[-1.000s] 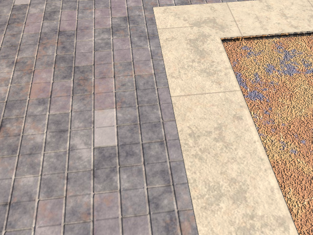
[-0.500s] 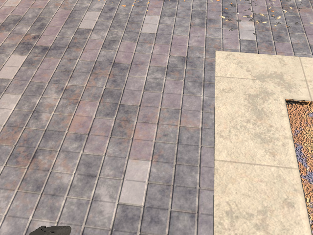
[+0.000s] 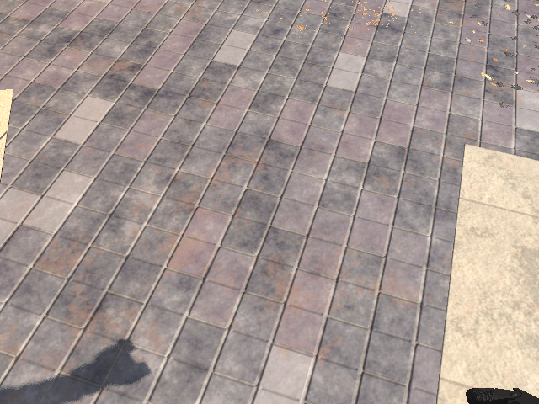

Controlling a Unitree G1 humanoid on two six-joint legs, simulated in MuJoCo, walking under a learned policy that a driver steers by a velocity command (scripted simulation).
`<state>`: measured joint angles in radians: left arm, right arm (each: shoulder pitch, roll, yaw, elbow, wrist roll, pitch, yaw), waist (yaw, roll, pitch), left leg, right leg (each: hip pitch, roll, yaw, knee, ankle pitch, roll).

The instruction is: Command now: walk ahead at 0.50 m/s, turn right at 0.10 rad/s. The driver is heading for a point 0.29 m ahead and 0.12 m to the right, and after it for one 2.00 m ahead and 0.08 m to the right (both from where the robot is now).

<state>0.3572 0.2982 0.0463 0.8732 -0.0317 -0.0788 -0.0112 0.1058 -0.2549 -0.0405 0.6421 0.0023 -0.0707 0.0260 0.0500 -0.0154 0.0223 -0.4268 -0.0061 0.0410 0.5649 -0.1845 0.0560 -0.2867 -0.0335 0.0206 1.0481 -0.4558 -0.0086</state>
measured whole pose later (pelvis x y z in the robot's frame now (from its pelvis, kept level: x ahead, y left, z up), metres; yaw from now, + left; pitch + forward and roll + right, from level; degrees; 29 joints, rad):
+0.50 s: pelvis +0.27 -0.06 -0.02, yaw -14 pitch +2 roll +1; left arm 0.08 0.28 0.06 0.68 -0.02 -0.05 -0.05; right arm 0.33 -0.28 -0.07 0.84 0.00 -0.05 -0.02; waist -0.04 -0.02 0.05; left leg -0.07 0.08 0.16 0.83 -0.49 -0.02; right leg -0.53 0.03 -0.05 0.65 -0.15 -0.10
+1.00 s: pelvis +0.56 -0.10 -0.01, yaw -15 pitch +3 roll -1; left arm 0.34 0.30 0.07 0.84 0.00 -0.04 0.01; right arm 0.10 -0.26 -0.04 0.72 0.01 -0.09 0.05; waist 0.04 0.01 0.00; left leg -0.51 0.00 0.02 0.53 -0.05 0.08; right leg 0.04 0.03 -0.03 0.42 -0.47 -0.02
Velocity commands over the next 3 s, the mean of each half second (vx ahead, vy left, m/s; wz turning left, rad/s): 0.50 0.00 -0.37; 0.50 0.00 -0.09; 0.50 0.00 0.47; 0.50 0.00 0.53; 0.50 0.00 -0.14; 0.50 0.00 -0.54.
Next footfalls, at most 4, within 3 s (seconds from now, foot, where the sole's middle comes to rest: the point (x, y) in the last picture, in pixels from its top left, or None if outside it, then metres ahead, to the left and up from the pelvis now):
0.46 right None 0.39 -0.17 -0.77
1.00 left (305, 299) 0.74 -0.05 -0.77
1.50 right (382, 230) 0.99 -0.27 -0.77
2.00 left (277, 169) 1.21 0.05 -0.77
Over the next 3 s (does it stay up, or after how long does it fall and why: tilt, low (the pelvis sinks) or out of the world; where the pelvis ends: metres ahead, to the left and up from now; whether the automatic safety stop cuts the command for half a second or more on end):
stays up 1.65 0.01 0.00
